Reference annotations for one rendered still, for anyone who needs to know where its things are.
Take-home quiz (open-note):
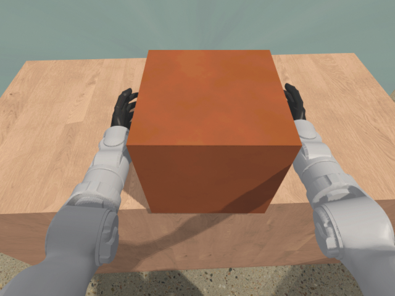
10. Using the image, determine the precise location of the robot right forearm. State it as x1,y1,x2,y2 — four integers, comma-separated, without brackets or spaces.
293,120,395,245

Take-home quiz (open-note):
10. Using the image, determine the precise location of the left robot hand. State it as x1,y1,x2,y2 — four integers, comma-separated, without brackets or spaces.
110,88,138,130

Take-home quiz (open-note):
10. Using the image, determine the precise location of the robot left forearm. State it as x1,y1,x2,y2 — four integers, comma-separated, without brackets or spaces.
44,126,132,254

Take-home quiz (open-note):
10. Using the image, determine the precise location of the right robot upper arm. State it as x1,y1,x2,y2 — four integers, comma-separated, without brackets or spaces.
313,196,395,296

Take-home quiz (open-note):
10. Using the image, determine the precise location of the left robot upper arm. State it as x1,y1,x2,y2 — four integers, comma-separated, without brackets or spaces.
0,205,119,296

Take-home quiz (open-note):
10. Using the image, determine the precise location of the pedestal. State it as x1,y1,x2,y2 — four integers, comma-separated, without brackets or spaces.
0,53,395,274

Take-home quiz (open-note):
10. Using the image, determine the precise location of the right robot hand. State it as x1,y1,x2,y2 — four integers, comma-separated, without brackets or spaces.
284,83,306,120

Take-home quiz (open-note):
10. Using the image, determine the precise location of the carton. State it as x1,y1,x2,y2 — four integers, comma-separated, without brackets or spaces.
126,50,302,213

